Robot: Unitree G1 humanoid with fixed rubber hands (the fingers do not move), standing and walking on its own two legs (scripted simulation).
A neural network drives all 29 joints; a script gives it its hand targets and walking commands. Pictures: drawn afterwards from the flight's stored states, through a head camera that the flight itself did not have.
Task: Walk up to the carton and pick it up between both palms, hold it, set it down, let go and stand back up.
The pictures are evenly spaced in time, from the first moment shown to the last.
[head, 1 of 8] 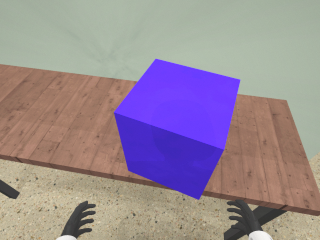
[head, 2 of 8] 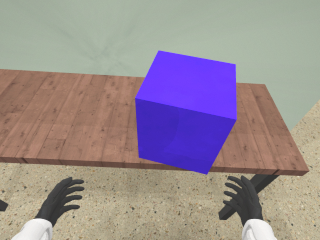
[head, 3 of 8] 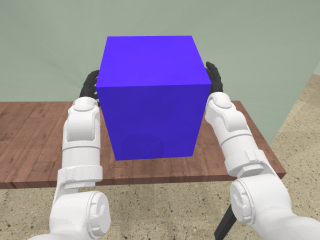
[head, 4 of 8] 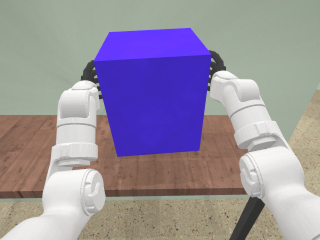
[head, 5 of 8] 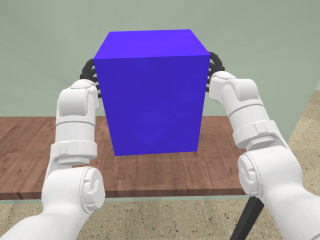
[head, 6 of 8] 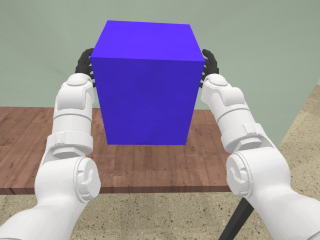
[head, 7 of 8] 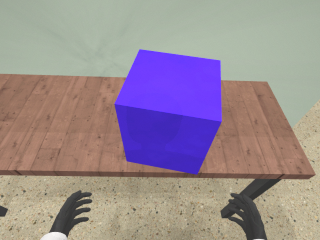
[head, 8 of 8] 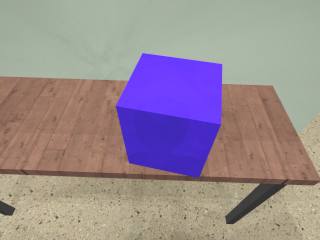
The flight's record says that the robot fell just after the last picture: no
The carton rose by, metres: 0.19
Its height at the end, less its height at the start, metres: +0.00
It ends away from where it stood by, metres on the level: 0.04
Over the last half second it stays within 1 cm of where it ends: yes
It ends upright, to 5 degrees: yes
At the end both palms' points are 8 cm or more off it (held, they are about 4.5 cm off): yes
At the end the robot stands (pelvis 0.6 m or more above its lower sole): yes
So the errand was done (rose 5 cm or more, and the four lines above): yes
